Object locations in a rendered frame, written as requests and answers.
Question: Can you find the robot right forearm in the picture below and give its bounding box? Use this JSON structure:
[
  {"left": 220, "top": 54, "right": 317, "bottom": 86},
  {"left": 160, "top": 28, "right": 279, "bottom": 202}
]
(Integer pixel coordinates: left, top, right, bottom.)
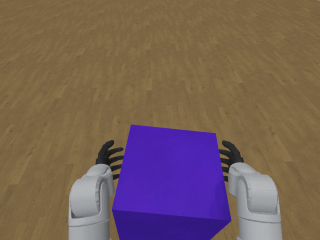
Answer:
[{"left": 228, "top": 162, "right": 283, "bottom": 240}]

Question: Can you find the robot right hand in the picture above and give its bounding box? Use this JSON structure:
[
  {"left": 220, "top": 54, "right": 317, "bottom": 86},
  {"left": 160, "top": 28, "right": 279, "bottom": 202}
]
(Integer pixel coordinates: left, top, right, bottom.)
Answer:
[{"left": 218, "top": 140, "right": 244, "bottom": 182}]

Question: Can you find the robot left forearm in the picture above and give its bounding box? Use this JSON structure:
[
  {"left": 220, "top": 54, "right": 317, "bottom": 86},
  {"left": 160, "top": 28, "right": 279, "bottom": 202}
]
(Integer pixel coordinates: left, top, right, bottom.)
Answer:
[{"left": 68, "top": 164, "right": 115, "bottom": 240}]

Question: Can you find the robot left hand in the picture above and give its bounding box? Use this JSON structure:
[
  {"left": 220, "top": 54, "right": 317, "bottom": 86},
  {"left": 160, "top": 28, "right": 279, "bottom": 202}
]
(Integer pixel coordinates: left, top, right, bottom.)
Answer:
[{"left": 95, "top": 140, "right": 124, "bottom": 180}]

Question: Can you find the carton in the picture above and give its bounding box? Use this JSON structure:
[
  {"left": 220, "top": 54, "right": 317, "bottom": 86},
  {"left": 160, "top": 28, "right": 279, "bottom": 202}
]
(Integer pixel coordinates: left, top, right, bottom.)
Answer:
[{"left": 112, "top": 124, "right": 232, "bottom": 240}]

